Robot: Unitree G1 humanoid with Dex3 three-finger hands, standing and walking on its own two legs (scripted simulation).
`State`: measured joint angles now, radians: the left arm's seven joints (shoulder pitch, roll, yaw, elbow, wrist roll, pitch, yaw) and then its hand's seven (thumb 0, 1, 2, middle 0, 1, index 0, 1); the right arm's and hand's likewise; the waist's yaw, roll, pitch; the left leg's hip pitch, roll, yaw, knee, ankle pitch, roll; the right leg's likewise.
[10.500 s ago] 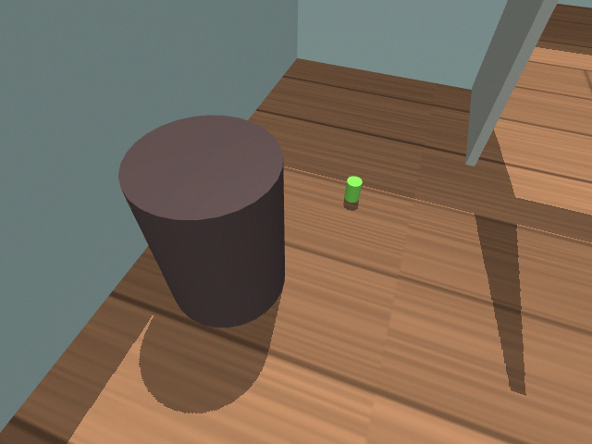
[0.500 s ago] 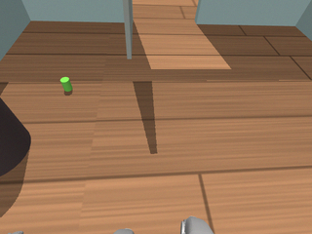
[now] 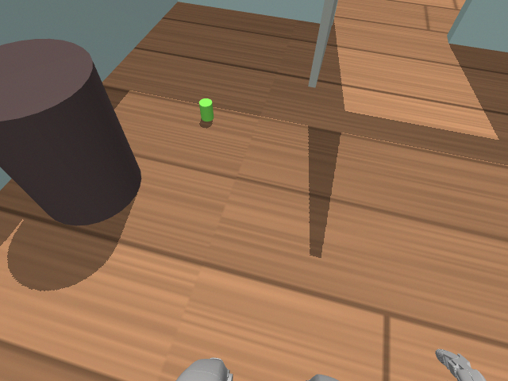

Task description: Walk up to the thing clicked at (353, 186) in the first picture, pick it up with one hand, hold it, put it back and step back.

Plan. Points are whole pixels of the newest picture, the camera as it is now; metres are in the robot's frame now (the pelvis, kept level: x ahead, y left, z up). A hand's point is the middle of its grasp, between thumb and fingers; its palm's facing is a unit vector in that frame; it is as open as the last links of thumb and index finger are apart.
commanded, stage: walk up
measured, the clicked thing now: (206, 110) +1.45 +0.40 -0.69
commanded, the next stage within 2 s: stand in 1.02 s
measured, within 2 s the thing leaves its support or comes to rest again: neither
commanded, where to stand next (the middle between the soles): +0.07 -0.02 m, yaw +7 degrees
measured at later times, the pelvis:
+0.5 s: pelvis +0.00 -0.01 +0.00, yaw +7 degrees
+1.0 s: pelvis +0.01 -0.02 +0.02, yaw +10 degrees
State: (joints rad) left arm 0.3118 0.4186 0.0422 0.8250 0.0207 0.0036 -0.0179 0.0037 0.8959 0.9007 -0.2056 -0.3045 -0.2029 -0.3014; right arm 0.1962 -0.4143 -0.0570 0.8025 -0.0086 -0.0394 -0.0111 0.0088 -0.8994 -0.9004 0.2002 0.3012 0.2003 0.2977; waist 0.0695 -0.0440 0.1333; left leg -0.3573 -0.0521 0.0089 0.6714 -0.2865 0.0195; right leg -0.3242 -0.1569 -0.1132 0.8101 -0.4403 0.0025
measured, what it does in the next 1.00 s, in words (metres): steps on the spot: right foot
